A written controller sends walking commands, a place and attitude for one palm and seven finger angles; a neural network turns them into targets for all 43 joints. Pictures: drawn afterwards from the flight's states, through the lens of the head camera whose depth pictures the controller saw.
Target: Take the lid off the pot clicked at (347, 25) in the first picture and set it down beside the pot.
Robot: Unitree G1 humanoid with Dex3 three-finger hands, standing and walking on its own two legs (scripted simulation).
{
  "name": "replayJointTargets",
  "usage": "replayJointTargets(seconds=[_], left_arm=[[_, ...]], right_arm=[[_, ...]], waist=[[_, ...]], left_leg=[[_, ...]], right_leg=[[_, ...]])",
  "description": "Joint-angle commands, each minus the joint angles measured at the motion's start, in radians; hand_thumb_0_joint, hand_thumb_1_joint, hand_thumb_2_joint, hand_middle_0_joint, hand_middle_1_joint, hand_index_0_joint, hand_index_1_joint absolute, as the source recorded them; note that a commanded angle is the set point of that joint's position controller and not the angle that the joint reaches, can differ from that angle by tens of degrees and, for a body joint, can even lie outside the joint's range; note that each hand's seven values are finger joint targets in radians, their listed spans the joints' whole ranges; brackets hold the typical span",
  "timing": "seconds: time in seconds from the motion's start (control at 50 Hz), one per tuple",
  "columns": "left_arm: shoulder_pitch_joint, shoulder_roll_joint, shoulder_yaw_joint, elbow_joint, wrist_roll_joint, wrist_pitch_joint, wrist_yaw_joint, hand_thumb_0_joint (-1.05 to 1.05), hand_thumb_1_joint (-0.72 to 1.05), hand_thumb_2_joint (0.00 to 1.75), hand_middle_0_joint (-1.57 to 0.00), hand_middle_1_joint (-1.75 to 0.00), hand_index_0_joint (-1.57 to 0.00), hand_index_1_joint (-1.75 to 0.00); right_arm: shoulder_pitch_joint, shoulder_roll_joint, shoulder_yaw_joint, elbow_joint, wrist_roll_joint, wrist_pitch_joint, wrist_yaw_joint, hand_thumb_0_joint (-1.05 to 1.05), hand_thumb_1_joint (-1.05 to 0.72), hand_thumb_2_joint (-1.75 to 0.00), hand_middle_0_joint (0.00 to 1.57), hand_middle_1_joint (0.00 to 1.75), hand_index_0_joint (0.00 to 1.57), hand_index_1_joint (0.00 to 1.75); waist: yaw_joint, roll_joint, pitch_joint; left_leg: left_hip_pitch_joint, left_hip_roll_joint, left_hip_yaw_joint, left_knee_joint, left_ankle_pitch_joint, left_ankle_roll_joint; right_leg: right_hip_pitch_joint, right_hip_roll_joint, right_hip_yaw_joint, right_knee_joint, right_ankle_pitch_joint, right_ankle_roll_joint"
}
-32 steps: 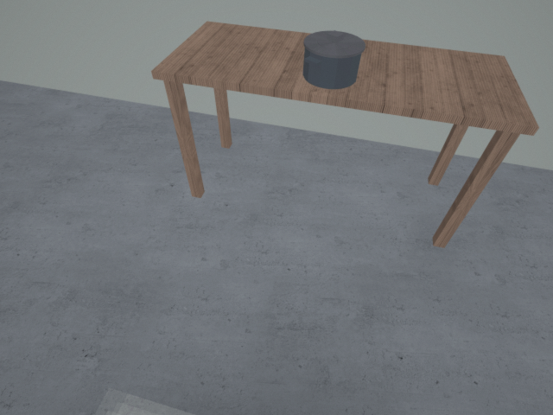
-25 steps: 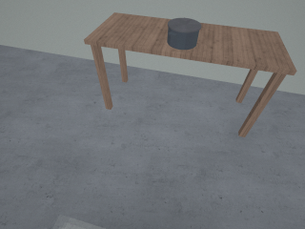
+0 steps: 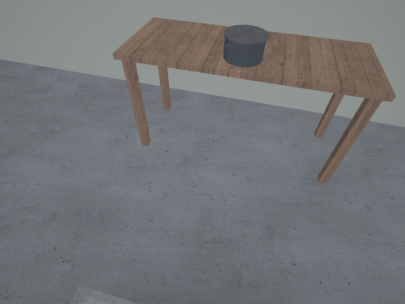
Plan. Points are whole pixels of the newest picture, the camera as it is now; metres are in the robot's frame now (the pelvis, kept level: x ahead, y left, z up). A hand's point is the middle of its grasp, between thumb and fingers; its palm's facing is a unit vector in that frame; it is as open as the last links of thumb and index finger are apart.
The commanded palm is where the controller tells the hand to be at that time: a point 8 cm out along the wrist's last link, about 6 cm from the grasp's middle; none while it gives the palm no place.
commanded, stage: walk to a spot facing it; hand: left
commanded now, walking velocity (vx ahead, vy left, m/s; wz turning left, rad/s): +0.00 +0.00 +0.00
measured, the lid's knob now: (247, 28) +1.23 -0.13 +0.04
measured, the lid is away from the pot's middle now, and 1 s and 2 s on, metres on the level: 0.00 0.00 0.00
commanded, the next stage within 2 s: take the last steps up to it in 1.06 s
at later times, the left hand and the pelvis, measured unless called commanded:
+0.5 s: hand out of the picture +0.06 +0.16 -0.19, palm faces -0.06 -0.98 -0.21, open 7.4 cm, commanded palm none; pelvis +0.08 -0.03 -0.02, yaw -5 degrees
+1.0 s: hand (150, 262) +0.26 +0.16 -0.20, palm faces -0.09 -0.98 -0.17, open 7.4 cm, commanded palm none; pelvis +0.30 -0.02 -0.03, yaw -13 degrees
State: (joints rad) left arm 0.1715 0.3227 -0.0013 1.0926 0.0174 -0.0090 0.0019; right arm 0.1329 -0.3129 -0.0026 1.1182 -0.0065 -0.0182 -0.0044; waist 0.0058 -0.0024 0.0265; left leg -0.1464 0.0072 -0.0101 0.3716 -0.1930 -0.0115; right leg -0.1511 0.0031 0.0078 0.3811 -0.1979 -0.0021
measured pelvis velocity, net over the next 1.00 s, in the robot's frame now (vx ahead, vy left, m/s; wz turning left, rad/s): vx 0.30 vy -0.02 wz -0.22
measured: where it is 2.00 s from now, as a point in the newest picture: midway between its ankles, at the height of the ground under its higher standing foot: (226, 235)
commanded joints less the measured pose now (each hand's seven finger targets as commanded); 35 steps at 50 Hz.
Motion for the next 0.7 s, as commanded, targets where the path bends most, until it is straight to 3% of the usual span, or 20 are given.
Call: replayJointTargets(seconds=[0.0,0.08,0.1,0.12,0.18,0.22,0.28,0.32,0.36,0.4,0.42,0.44,0.46,0.48,0.5,0.52,0.54,0.6,0.64,0.68], left_arm=[[-0.022,0.189,0.038,-0.057,-0.005,-0.02,0.012,0.0,0.9,0.9,-0.2,-0.3,-0.2,-0.3],[-0.02,0.187,0.038,-0.055,-0.005,-0.02,0.012,0.0,0.9,0.9,-0.2,-0.3,-0.2,-0.3],[0.02,0.111,0.024,-0.036,-0.007,-0.011,0.014,0.0,0.9,0.9,-0.2,-0.3,-0.2,-0.3],[0.05,0.077,0.017,-0.025,-0.004,0.0,0.014,0.0,0.9,0.9,-0.2,-0.3,-0.2,-0.3],[0.083,0.085,0.031,-0.032,0.006,0.015,-0.001,0.0,0.9,0.9,-0.2,-0.3,-0.2,-0.3],[0.108,0.077,0.04,-0.049,0.008,0.014,-0.008,0.0,0.9,0.9,-0.2,-0.3,-0.2,-0.3],[0.139,0.044,0.048,-0.066,0.005,0.001,-0.015,0.0,0.9,0.9,-0.2,-0.3,-0.2,-0.3],[0.146,0.005,0.048,-0.083,0.005,-0.012,-0.018,0.0,0.9,0.9,-0.2,-0.3,-0.2,-0.3],[0.105,-0.021,0.05,-0.115,0.006,-0.02,-0.023,0.0,0.9,0.9,-0.2,-0.3,-0.2,-0.3],[0.133,-0.038,0.055,-0.113,0.007,-0.026,-0.025,0.0,0.9,0.9,-0.2,-0.3,-0.2,-0.3],[0.204,-0.052,0.059,-0.09,0.008,-0.033,-0.025,0.0,0.9,0.9,-0.2,-0.3,-0.2,-0.3],[0.312,-0.021,0.071,-0.051,0.011,-0.041,-0.02,0.0,0.9,0.9,-0.2,-0.3,-0.2,-0.3],[0.482,0.073,0.097,0.002,0.011,-0.055,-0.004,0.0,0.9,0.9,-0.2,-0.3,-0.2,-0.3],[0.6,0.098,0.1,0.043,-0.001,-0.061,0.012,0.0,0.9,0.9,-0.2,-0.3,-0.2,-0.3],[0.603,0.058,0.092,0.057,0.002,-0.068,0.023,0.0,0.9,0.9,-0.2,-0.3,-0.2,-0.3],[0.566,0.012,0.083,0.046,0.004,-0.068,0.029,0.0,0.9,0.9,-0.2,-0.3,-0.2,-0.3],[0.538,0.0,0.081,0.033,0.003,-0.068,0.034,0.0,0.9,0.9,-0.2,-0.3,-0.2,-0.3],[0.447,-0.05,0.064,0.007,0.01,-0.079,0.034,0.0,0.9,0.9,-0.2,-0.3,-0.2,-0.3],[0.42,-0.06,0.058,0.004,0.011,-0.083,0.035,0.0,0.9,0.9,-0.2,-0.3,-0.2,-0.3],[0.423,-0.072,0.055,0.01,0.008,-0.087,0.038,0.0,0.9,0.9,-0.2,-0.3,-0.2,-0.3]], right_arm=[[-0.027,-0.191,-0.03,-0.058,-0.001,-0.021,-0.013,0.0,-0.9,-0.9,0.2,0.3,0.2,0.3],[-0.026,-0.193,-0.031,-0.056,-0.001,-0.021,-0.013,0.0,-0.9,-0.9,0.2,0.3,0.2,0.3],[0.005,-0.116,-0.012,-0.04,-0.006,-0.014,-0.011,0.0,-0.9,-0.9,0.2,0.3,0.2,0.3],[0.045,-0.078,-0.006,-0.028,-0.009,-0.006,-0.008,0.0,-0.9,-0.9,0.2,0.3,0.2,0.3],[0.082,-0.088,-0.02,-0.031,-0.018,0.003,-0.003,0.0,-0.9,-0.9,0.2,0.3,0.2,0.3],[0.098,-0.093,-0.029,-0.045,-0.019,0.002,-0.002,0.0,-0.9,-0.9,0.2,0.3,0.2,0.3],[0.159,-0.091,-0.041,-0.051,-0.017,-0.014,-0.007,0.0,-0.9,-0.9,0.2,0.3,0.2,0.3],[0.213,-0.108,-0.056,-0.051,-0.016,-0.024,-0.011,0.0,-0.9,-0.9,0.2,0.3,0.2,0.3],[0.24,-0.114,-0.07,-0.056,-0.012,-0.031,-0.011,0.0,-0.9,-0.9,0.2,0.3,0.2,0.3],[0.231,-0.085,-0.068,-0.059,-0.012,-0.036,-0.011,0.0,-0.9,-0.9,0.2,0.3,0.2,0.3],[0.212,-0.065,-0.062,-0.062,-0.013,-0.038,-0.012,0.0,-0.9,-0.9,0.2,0.3,0.2,0.3],[0.184,-0.027,-0.055,-0.07,-0.011,-0.042,-0.01,0.0,-0.9,-0.9,0.2,0.3,0.2,0.3],[0.11,0.037,-0.04,-0.121,-0.003,-0.055,-0.006,0.0,-0.9,-0.9,0.2,0.3,0.2,0.3],[-0.003,0.026,-0.041,-0.165,-0.012,-0.064,-0.004,0.0,-0.9,-0.9,0.2,0.3,0.2,0.3],[-0.009,0.013,-0.049,-0.163,-0.015,-0.068,-0.007,0.0,-0.9,-0.9,0.2,0.3,0.2,0.3],[0.001,0.032,-0.052,-0.155,-0.015,-0.07,-0.008,0.0,-0.9,-0.9,0.2,0.3,0.2,0.3],[0.0,0.054,-0.052,-0.148,-0.012,-0.068,-0.003,0.0,-0.9,-0.9,0.2,0.3,0.2,0.3],[0.007,0.092,-0.056,-0.152,-0.013,-0.041,0.012,0.0,-0.9,-0.9,0.2,0.3,0.2,0.3],[-0.006,0.11,-0.057,-0.165,-0.009,-0.032,0.023,0.0,-0.9,-0.9,0.2,0.3,0.2,0.3],[-0.048,0.109,-0.053,-0.189,-0.004,-0.032,0.029,0.0,-0.9,-0.9,0.2,0.3,0.2,0.3]], waist=[[-0.004,0.005,-0.037],[-0.005,0.01,-0.047],[-0.003,0.01,-0.063],[-0.005,0.005,-0.054],[-0.001,-0.009,0.056],[0.001,0.006,0.109],[-0.011,0.036,0.124],[-0.024,0.119,0.1],[-0.035,0.167,0.115],[-0.012,0.154,0.141],[0.025,0.112,0.108],[0.076,-0.015,0.066],[0.138,-0.304,0.043],[0.171,-0.32,0.065],[0.15,-0.263,0.07],[0.124,-0.121,0.067],[0.107,-0.024,0.051],[0.038,-0.043,0.077],[0.016,-0.095,0.104],[0.017,-0.112,0.119]], left_leg=[[0.002,0.107,-0.101,-0.069,0.095,0.033],[0.012,0.107,-0.1,-0.071,0.1,0.033],[0.021,0.105,-0.082,-0.059,0.048,0.023],[0.013,0.097,-0.065,-0.048,-0.064,0.019],[-0.082,0.09,-0.069,-0.058,-0.391,0.036],[-0.112,0.102,-0.075,-0.047,-0.444,0.05],[-0.071,0.146,-0.116,-0.038,-0.415,0.086],[0.011,0.227,-0.203,-0.087,-0.397,0.132],[0.032,0.306,-0.246,-0.146,-0.388,0.179],[-0.016,0.293,-0.178,-0.1,-0.284,0.171],[-0.081,0.249,-0.099,0.006,-0.202,0.137],[-0.229,0.163,0.01,0.205,-0.135,0.084],[-0.498,0.032,0.163,0.541,-0.218,0.028],[-0.644,0.016,0.112,0.731,-0.381,0.022],[-0.693,0.048,0.043,0.824,-0.336,0.024],[-0.713,0.071,0.039,0.854,-0.281,0.018],[-0.706,0.091,0.046,0.85,-0.252,0.019],[-0.637,0.094,0.08,0.785,-0.135,-0.004],[-0.595,0.084,0.108,0.711,-0.054,-0.009],[-0.558,0.07,0.126,0.598,0.007,-0.003]], right_leg=[[-0.011,-0.113,0.109,-0.074,0.075,-0.025],[-0.011,-0.113,0.107,-0.072,0.078,-0.024],[-0.008,-0.11,0.108,-0.072,0.021,-0.016],[-0.023,-0.1,0.111,-0.059,-0.097,-0.016],[-0.12,-0.076,0.142,-0.056,-0.381,-0.041],[-0.172,-0.059,0.152,-0.027,-0.411,-0.057],[-0.227,-0.027,0.134,0.086,-0.323,-0.076],[-0.296,0.015,0.053,0.234,-0.23,-0.064],[-0.351,0.003,-0.024,0.31,-0.237,-0.041],[-0.285,-0.019,-0.039,0.26,-0.218,-0.039],[-0.143,-0.012,-0.041,0.158,-0.152,-0.051],[0.065,-0.045,0.068,0.06,-0.141,-0.09],[0.267,-0.26,0.43,-0.079,-0.063,-0.18],[0.326,-0.366,0.606,-0.117,0.223,-0.232],[0.362,-0.343,0.549,-0.071,0.466,-0.245],[0.371,-0.331,0.461,-0.042,0.541,-0.263],[0.362,-0.322,0.409,-0.035,0.506,-0.254],[0.201,-0.245,0.266,-0.121,0.411,-0.213],[0.131,-0.206,0.207,-0.166,0.408,-0.195],[0.111,-0.178,0.174,-0.186,0.459,-0.179]])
